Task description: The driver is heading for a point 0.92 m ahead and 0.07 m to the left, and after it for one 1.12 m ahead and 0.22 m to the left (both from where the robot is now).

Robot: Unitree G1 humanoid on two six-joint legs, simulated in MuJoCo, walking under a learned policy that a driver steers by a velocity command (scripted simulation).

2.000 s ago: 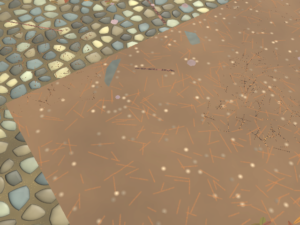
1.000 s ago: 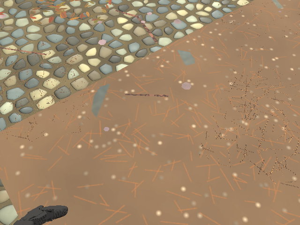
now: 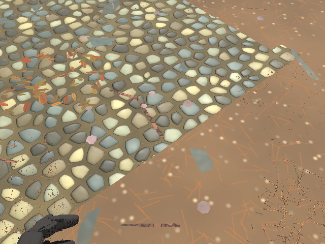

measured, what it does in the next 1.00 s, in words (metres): walks ahead: left foot, then right foot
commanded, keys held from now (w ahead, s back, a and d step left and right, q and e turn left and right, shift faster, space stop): w+q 0.40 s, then w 0.04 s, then w+e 0.18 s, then e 0.38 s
